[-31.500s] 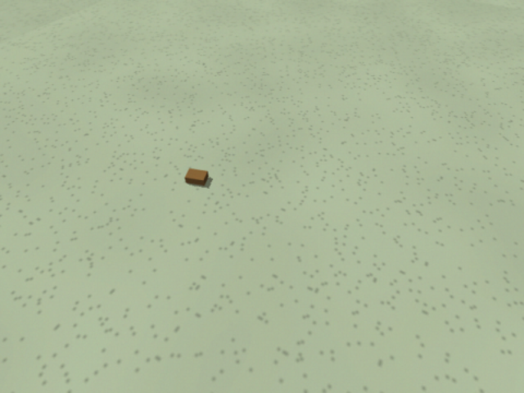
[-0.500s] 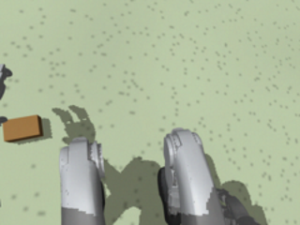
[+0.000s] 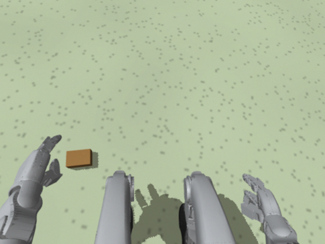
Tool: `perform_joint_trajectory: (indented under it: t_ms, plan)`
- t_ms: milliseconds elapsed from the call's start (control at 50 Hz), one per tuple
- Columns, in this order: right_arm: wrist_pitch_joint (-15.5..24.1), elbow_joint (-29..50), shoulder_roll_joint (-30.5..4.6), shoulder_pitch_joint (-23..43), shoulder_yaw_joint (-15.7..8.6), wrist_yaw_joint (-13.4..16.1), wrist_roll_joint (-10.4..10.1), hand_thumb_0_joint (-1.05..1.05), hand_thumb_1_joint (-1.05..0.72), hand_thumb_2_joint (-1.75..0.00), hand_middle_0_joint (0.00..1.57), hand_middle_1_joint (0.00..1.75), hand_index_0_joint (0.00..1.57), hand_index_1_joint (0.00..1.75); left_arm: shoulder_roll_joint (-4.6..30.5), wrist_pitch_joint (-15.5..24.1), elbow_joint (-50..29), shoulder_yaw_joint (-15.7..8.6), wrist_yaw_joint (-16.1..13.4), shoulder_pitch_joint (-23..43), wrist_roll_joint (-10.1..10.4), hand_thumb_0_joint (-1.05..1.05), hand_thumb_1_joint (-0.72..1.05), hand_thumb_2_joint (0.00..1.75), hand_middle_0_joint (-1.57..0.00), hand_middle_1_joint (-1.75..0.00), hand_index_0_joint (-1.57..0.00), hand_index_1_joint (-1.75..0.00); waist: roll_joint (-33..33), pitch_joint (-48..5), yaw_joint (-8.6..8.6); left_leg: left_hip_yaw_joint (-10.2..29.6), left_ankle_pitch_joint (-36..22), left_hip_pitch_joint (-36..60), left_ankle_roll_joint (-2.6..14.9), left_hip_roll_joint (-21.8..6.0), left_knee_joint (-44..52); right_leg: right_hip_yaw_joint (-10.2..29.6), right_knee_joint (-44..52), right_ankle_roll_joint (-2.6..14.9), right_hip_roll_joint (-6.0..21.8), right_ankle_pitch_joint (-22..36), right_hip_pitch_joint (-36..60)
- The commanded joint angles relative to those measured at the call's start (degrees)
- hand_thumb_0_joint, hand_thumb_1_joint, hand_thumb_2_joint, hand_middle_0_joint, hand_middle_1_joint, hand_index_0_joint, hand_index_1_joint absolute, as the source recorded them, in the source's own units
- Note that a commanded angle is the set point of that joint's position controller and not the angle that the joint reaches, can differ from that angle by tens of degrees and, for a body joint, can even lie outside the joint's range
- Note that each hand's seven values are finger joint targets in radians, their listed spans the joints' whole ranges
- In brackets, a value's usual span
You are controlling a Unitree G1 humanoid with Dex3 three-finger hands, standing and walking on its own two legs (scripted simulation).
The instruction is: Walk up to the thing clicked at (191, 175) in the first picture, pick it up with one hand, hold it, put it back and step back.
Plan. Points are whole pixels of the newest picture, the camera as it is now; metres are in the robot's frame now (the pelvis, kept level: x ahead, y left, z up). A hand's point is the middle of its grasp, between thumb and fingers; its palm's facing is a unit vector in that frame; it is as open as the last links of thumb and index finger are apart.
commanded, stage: home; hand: left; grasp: from above
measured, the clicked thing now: (79, 158) +0.41 +0.34 -0.50
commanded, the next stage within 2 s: none
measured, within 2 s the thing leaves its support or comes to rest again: neither
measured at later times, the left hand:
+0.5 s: hand (49, 183) +0.24 +0.18 +0.12, palm faces +0.11 -0.97 -0.22, open 7.4 cm
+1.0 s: hand (46, 194) +0.22 +0.18 +0.14, palm faces +0.12 -0.97 -0.19, open 7.4 cm
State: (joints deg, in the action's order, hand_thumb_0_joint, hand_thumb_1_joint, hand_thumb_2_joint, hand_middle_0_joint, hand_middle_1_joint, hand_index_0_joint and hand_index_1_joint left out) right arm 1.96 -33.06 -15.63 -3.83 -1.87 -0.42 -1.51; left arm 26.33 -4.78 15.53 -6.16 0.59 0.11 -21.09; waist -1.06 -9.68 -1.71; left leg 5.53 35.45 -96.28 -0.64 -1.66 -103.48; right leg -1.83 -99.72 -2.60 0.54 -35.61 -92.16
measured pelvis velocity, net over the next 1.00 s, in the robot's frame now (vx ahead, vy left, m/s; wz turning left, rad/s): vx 0.07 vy -0.01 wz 0.07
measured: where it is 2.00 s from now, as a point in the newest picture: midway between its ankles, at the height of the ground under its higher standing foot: (156, 240)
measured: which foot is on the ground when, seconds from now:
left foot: down 0.00-1.00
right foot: down 0.00-1.00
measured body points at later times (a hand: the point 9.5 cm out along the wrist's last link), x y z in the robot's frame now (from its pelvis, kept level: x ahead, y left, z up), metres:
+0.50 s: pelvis +0.07 -0.01 +0.17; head +0.11 +0.00 +0.62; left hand +0.23 +0.24 +0.14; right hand +0.23 -0.24 +0.10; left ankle +0.08 +0.12 -0.49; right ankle +0.09 -0.15 -0.49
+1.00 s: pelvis +0.07 -0.01 +0.19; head +0.09 -0.01 +0.64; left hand +0.21 +0.23 +0.16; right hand +0.26 -0.24 +0.13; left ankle +0.08 +0.12 -0.49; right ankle +0.09 -0.15 -0.49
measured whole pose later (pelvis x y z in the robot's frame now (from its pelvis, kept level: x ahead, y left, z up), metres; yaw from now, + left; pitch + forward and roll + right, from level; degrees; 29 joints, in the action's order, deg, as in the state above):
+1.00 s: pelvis +0.07 -0.01 +0.19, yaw +4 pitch +10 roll -3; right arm 13.9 -30.3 -12.8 -15.3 1.9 10.6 -0.2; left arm 12.1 -26.2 -7.7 -2.0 -0.7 -28.8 2.9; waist -2.8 -8.6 -2.0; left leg 4.0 27.4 -40.8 -1.7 -2.4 -58.5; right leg -3.0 -55.1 -1.2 0.8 -27.5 -37.1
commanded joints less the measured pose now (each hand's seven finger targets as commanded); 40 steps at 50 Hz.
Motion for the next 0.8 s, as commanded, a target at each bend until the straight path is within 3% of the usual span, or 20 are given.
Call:
perform_joint_trajectory:
  t_ms: [0,60,140,300,380,420,560,680,780]
  plan:
    - [4.00,7.91,-7.79,-1.72,-2.53,1.94,-0.62,0.00,-0.90,-0.90,0.20,0.30,0.20,0.30,8.25,-2.66,-16.49,-4.31,-2.48,0.98,7.01,0.00,0.90,0.90,-0.20,-0.30,-0.20,-0.30,-6.56,-24.19,-0.71,0.01,3.60,29.47,1.50,0.74,24.50,-0.71,20.59,3.88,-1.53,-0.03,18.25]
    - [5.16,8.90,-7.08,-1.85,-1.88,2.97,-0.82,0.00,-0.90,-0.90,0.20,0.30,0.20,0.30,5.03,-5.97,-19.45,-2.53,-2.68,-3.50,11.17,0.00,0.90,0.90,-0.20,-0.30,-0.20,-0.30,-5.99,-21.46,-1.67,0.16,2.36,32.97,1.39,0.84,28.26,-0.39,24.57,3.80,-1.40,1.01,22.56]
    - [6.57,9.69,-5.53,-3.49,-0.65,4.63,-1.04,0.00,-0.90,-0.90,0.20,0.30,0.20,0.30,2.28,-10.08,-22.46,-2.16,-3.56,-8.59,15.87,0.00,0.90,0.90,-0.20,-0.30,-0.20,-0.30,-4.33,-19.30,-2.20,-0.49,-1.67,37.84,1.34,1.00,33.00,0.00,31.10,3.66,-1.61,4.28,30.92]
    - [9.72,10.31,-3.45,-7.83,1.45,9.32,-0.68,0.00,-0.90,-0.90,0.20,0.30,0.20,0.30,-3.69,-16.03,-28.61,-1.40,-4.82,-18.86,22.24,0.00,0.90,0.90,-0.20,-0.30,-0.20,-0.30,-5.36,-15.30,-2.28,-0.97,-15.46,51.85,0.61,0.68,43.37,-0.82,41.53,3.26,-1.95,16.11,45.51]
    - [10.98,11.56,-2.68,-9.35,2.01,10.91,-0.36,0.00,-0.90,-0.90,0.20,0.30,0.20,0.30,-6.51,-18.58,-31.84,-0.67,-4.69,-24.18,24.46,0.00,0.90,0.90,-0.20,-0.30,-0.20,-0.30,-4.30,-10.96,-1.53,-2.28,-18.23,55.68,0.75,1.12,47.86,-1.45,47.53,3.00,-2.11,18.66,51.12]
    - [11.69,11.75,-2.51,-9.36,2.15,11.41,-0.17,0.00,-0.90,-0.90,0.20,0.30,0.20,0.30,-7.15,-19.44,-33.81,-0.41,-4.51,-25.79,25.14,0.00,0.90,0.90,-0.20,-0.30,-0.20,-0.30,-4.13,-9.61,-1.29,-2.59,-19.17,57.09,0.80,1.07,49.44,-1.95,49.26,2.85,-2.20,19.57,53.01]
    - [13.30,13.01,-2.91,-9.80,1.33,11.84,0.46,0.00,-0.90,-0.90,0.20,0.30,0.20,0.30,-8.89,-20.36,-34.58,0.64,-3.14,-30.63,24.58,0.00,0.90,0.90,-0.20,-0.30,-0.20,-0.30,-1.03,-5.40,-0.93,-3.18,-20.18,59.85,1.06,1.31,53.17,-2.71,53.04,2.55,-2.31,19.77,56.17]
    - [14.43,12.26,-3.59,-9.69,0.78,11.76,1.01,0.00,-0.90,-0.90,0.20,0.30,0.20,0.30,-8.26,-19.58,-33.75,0.42,-2.09,-27.67,24.00,0.00,0.90,0.90,-0.20,-0.30,-0.20,-0.30,0.61,-4.11,-1.36,-4.05,-21.01,61.27,1.34,1.56,52.76,-2.15,54.26,1.81,-1.70,21.22,56.75]
    - [15.05,11.91,-3.82,-8.80,0.78,11.51,1.29,0.00,-0.90,-0.90,0.20,0.30,0.20,0.30,-8.15,-19.03,-34.02,0.61,-1.68,-26.79,23.59,0.00,0.90,0.90,-0.20,-0.30,-0.20,-0.30,-1.44,-3.42,-0.92,-4.01,-18.32,61.54,1.03,1.67,54.19,-2.35,54.39,2.18,-1.62,18.36,56.56]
